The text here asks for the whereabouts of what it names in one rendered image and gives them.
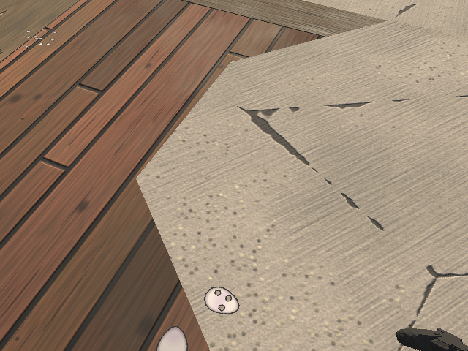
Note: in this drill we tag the right robot hand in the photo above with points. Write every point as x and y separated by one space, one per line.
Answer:
429 340

